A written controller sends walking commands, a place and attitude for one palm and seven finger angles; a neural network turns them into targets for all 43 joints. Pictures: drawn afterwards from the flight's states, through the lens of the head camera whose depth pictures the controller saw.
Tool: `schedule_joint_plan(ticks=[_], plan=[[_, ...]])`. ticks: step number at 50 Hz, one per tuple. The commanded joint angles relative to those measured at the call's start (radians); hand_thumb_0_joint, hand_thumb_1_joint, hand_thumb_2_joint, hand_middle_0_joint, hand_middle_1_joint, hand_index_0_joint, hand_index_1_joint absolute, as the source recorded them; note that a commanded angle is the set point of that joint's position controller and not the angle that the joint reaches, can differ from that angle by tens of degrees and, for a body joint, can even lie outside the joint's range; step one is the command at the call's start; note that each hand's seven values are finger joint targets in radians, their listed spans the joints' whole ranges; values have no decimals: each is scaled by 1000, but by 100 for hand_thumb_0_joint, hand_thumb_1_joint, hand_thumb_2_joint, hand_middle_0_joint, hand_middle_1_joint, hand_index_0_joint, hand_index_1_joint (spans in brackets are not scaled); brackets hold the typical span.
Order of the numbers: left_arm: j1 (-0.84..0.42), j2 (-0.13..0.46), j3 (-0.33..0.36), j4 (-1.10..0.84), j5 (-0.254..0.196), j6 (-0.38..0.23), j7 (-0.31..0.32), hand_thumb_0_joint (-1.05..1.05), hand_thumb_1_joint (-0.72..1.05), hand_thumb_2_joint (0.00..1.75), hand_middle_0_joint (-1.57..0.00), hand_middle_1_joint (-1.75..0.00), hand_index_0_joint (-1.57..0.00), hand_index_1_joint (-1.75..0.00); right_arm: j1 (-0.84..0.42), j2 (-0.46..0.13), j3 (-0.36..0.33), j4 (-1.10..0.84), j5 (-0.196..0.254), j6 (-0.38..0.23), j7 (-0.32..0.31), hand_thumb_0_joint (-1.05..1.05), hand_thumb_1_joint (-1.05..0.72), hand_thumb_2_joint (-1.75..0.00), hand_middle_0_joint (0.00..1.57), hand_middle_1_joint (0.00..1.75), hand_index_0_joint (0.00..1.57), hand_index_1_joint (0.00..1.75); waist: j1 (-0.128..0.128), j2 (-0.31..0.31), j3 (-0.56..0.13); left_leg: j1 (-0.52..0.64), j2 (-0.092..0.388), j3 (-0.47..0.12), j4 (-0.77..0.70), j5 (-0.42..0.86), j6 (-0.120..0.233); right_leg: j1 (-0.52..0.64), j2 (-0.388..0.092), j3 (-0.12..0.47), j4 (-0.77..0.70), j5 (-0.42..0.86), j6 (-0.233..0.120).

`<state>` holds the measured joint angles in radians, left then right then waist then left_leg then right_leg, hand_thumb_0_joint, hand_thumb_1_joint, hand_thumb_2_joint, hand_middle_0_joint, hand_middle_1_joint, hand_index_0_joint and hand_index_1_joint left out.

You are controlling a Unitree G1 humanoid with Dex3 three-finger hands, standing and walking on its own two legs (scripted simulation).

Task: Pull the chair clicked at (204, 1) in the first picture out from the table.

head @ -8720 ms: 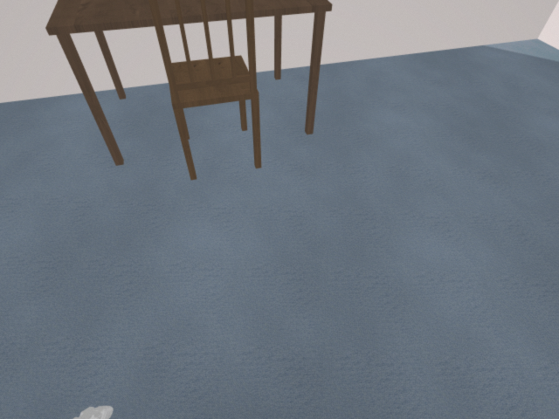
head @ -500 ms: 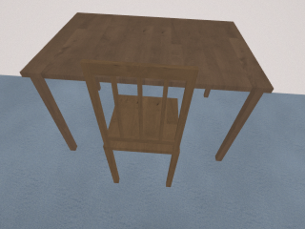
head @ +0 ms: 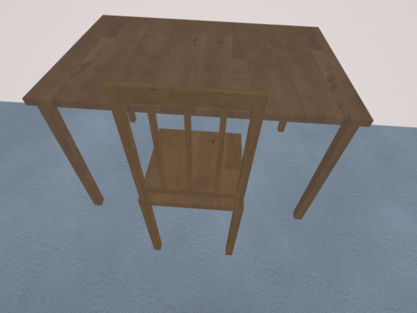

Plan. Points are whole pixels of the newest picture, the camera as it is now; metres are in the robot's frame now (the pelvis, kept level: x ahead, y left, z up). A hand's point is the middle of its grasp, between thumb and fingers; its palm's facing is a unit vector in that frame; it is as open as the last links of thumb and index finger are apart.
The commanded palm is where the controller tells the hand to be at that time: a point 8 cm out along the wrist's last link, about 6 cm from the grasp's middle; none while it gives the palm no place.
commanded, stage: look again from close up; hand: left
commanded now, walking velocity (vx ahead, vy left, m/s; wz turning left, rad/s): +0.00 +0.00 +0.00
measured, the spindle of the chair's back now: (189, 154) +0.54 +0.09 -0.06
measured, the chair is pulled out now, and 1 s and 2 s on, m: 0.00 0.00 0.00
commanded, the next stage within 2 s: shuffle to correct the standing spot in 0.68 s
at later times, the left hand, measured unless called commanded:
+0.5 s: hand out of the picture -0.02 +0.14 -0.18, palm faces +0.06 -0.99 -0.14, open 7.3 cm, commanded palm none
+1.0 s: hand out of the picture -0.01 +0.15 -0.18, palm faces +0.07 -0.99 -0.14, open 7.3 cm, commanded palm none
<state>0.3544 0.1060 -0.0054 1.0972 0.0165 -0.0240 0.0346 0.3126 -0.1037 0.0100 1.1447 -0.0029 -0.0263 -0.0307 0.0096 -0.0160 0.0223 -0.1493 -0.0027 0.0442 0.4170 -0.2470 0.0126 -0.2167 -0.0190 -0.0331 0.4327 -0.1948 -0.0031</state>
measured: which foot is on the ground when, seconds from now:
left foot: down 0.00-1.00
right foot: down 0.00-1.00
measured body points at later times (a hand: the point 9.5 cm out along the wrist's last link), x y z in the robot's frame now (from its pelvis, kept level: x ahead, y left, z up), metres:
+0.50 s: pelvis +0.01 +0.00 +0.00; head +0.01 +0.00 +0.45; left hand -0.02 +0.20 -0.16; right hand -0.01 -0.21 -0.16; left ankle -0.01 +0.11 -0.74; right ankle +0.02 -0.12 -0.74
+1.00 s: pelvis +0.03 -0.01 -0.01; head +0.03 +0.00 +0.44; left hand -0.01 +0.20 -0.17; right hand +0.00 -0.21 -0.17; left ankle -0.01 +0.11 -0.74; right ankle +0.02 -0.12 -0.74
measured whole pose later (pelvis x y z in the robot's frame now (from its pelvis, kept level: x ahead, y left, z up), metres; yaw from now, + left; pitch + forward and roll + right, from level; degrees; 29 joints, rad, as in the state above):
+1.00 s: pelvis +0.03 -0.01 -0.01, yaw +0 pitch -1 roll +0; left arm 0.39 0.12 0.02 1.09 0.03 -0.02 0.02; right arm 0.36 -0.10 0.00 1.15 -0.01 -0.02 -0.03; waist 0.02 -0.02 0.00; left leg -0.15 0.01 0.04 0.48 -0.32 0.01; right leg -0.22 -0.01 -0.04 0.51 -0.28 -0.02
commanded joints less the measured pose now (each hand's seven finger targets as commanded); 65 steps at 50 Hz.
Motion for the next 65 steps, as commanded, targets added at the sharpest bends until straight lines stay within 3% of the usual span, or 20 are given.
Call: schedule_joint_plan(ticks=[1, 5, 13, 24, 38, 42, 44, 47, 51, 53, 55, 56, 57, 58, 59, 60, 61, 62, 63, 65], plan=[[94, 80, 10, -16, -3, -11, 8, 0, 90, 90, -20, -30, -20, -30, 78, -84, -9, -20, -3, -8, -4, 0, -90, -90, 20, 30, 20, 30, -1, 4, 58, -77, 83, -89, -103, 48, 14, 18, -78, 90, -77, 64, -33], [89, 80, 10, -17, -3, -10, 7, 0, 90, 90, -20, -30, -20, -30, 76, -83, -9, -18, -2, -5, -3, 0, -90, -90, 20, 30, 20, 30, -1, 1, 83, -91, 81, -89, -106, 27, 12, 7, -77, 89, -87, 37, -33], [95, 82, 10, -16, -4, -14, 7, 0, 90, 90, -20, -30, -20, -30, 79, -82, -9, -18, -3, -8, -4, 0, -90, -90, 20, 30, 20, 30, -1, 9, 53, -67, 81, -83, -97, 63, 12, 22, -80, 89, -85, 70, -35], [93, 83, 12, -16, -3, -12, 5, 0, 90, 90, -20, -30, -20, -30, 75, -80, -8, -16, -2, -6, -6, 0, -90, -90, 20, 30, 20, 30, 0, 11, 78, -78, 83, -85, -108, 53, 10, 18, -75, 84, -93, 55, -35], [94, 82, 12, -11, -3, -12, 6, 0, 90, 90, -20, -30, -20, -30, 79, -86, -6, -16, -4, -11, -8, 0, -90, -90, 20, 30, 20, 30, 0, 24, 54, -53, 88, -89, -106, 104, 12, 34, -78, 79, -78, 100, -35], [98, 86, 21, -12, 3, -6, 0, 0, 90, 90, -20, -30, -20, -30, 98, -94, -12, -7, -9, -1, -4, 0, -90, -90, 20, 30, 20, 30, -1, 15, 74, -70, 82, -89, -109, -113, 21, 0, -65, 73, -65, -115, -44], [95, 90, 27, -20, 9, 1, -6, 0, 90, 90, -20, -30, -20, -30, 101, -102, -20, -12, -11, 7, 0, 0, -90, -90, 20, 30, 20, 30, 1, 2, 125, -110, 87, -99, -121, -251, 37, -47, -55, 72, -65, -252, -47], [111, 86, 36, -30, 11, 0, -13, 0, 90, 90, -20, -30, -20, -30, 101, -100, -23, -24, -14, 5, 3, 0, -90, -90, 20, 30, 20, 30, 7, 22, 164, -158, 83, -112, -100, -291, 50, -71, -56, 94, -51, -295, -61], [148, 94, 45, -25, 6, -10, -16, 0, 90, 90, -20, -30, -20, -30, 104, -78, -22, -38, -12, -7, 3, 0, -90, -90, 20, 30, 20, 30, 17, -38, 153, -176, 48, -65, 8, -175, 48, -31, -87, 142, -62, -257, -92], [178, 111, 55, -12, 2, -16, -13, 0, 90, 90, -20, -30, -20, -30, 97, -63, -20, -48, -13, -16, 1, 0, -90, -90, 20, 30, 20, 30, 23, -87, 116, -213, 13, -12, 109, -102, 35, 48, -129, 193, -67, -160, -124], [205, 134, 68, -6, 1, -18, -9, 0, 90, 90, -20, -30, -20, -30, 83, -54, -22, -62, -14, -19, 0, 0, -90, -90, 20, 30, 20, 30, 26, -128, 92, -252, 4, 31, 198, -131, 26, 94, -198, 257, -81, -75, -166], [201, 139, 72, -8, 2, -20, -7, 0, 90, 90, -20, -30, -20, -30, 84, -51, -20, -63, -14, -23, 0, 0, -90, -90, 20, 30, 20, 30, 20, -129, 71, -232, 11, 36, 192, -131, 25, 99, -216, 260, -65, -7, -181], [182, 133, 73, -12, 2, -20, -7, 0, 90, 90, -20, -30, -20, -30, 99, -49, -19, -59, -13, -29, 0, 0, -90, -90, 20, 30, 20, 30, 6, -104, 56, -166, 13, 35, 131, -113, 26, 71, -202, 222, -22, 57, -178], [150, 117, 69, -19, 3, -18, -8, 0, 90, 90, -20, -30, -20, -30, 144, -53, -19, -39, -12, -35, 0, 0, -90, -90, 20, 30, 20, 30, -22, -39, 39, -52, 28, 15, 34, -34, 35, 12, -147, 143, 62, 108, -153], [107, 87, 59, -35, 4, -19, -14, 0, 90, 90, -20, -30, -20, -30, 229, -92, -28, -2, -13, -45, -6, 0, -90, -90, 20, 30, 20, 30, -58, 114, 40, 98, 101, -94, -5, 196, 72, -111, -42, 29, 239, 141, -104], [39, 52, 50, -64, 8, -27, -15, 0, 90, 90, -20, -30, -20, -30, 344, -146, -39, 42, -18, -50, -19, 0, -90, -90, 20, 30, 20, 30, -102, 285, 40, 254, 251, -265, -31, 573, 147, -310, 30, -83, 454, -29, -58], [-45, 68, 49, -96, 8, -31, -11, 0, 90, 90, -20, -30, -20, -30, 385, -140, -30, 65, -26, -44, -27, 0, -90, -90, 20, 30, 20, 30, -121, 293, 97, 317, 345, -359, -53, 871, 226, -485, 34, -55, 616, -372, -55], [-86, 84, 60, -110, 7, -25, -11, 0, 90, 90, -20, -30, -20, -30, 370, -132, -23, 52, -31, -41, -26, 0, -90, -90, 20, 30, 20, 30, -109, 168, 132, 273, 367, -338, -43, 870, 250, -515, -7, -8, 684, -391, -68], [-99, 67, 62, -118, 5, -23, -20, 0, 90, 90, -20, -30, -20, -30, 314, -136, -22, 29, -34, -44, -25, 0, -90, -90, 20, 30, 20, 30, -84, 125, 149, 248, 352, -303, -54, 792, 249, -534, -31, 1, 696, -364, -66], [-121, 48, 58, -135, 1, -16, -32, 0, 90, 90, -20, -30, -20, -30, 237, -141, -23, -1, -32, -47, -26, 0, -90, -90, 20, 30, 20, 30, -55, 130, 161, 179, 316, -239, -87, 731, 220, -496, -48, -5, 636, -307, -53]])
